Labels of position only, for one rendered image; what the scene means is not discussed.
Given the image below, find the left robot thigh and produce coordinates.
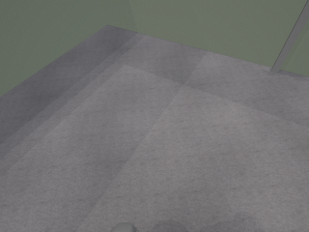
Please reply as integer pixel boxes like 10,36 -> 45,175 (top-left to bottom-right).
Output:
110,222 -> 139,232

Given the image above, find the panel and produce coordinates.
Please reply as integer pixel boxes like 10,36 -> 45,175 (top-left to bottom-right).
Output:
271,0 -> 309,73

